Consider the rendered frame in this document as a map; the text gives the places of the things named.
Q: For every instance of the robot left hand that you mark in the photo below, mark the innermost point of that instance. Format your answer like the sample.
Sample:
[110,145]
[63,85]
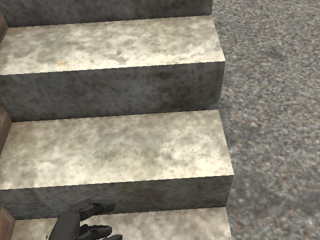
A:
[67,226]

